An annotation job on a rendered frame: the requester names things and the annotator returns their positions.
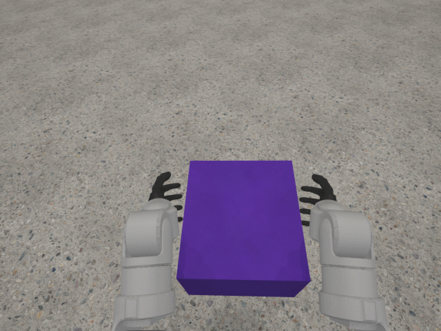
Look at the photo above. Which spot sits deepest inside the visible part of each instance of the robot right forearm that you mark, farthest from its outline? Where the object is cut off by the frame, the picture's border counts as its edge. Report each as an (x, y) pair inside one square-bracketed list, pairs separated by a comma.
[(349, 294)]

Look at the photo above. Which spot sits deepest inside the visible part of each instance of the robot left forearm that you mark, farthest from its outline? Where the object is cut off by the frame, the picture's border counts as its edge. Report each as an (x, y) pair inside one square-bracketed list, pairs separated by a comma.
[(146, 287)]

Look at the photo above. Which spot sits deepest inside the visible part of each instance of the robot right hand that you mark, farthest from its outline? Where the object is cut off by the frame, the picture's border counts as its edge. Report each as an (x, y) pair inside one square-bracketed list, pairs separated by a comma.
[(325, 192)]

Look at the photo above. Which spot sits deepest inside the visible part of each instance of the robot left hand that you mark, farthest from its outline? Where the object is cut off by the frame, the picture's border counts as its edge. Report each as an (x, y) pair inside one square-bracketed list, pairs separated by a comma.
[(159, 189)]

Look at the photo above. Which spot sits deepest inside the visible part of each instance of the carton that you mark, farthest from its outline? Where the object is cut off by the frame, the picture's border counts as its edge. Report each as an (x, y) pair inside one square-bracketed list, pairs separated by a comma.
[(242, 231)]

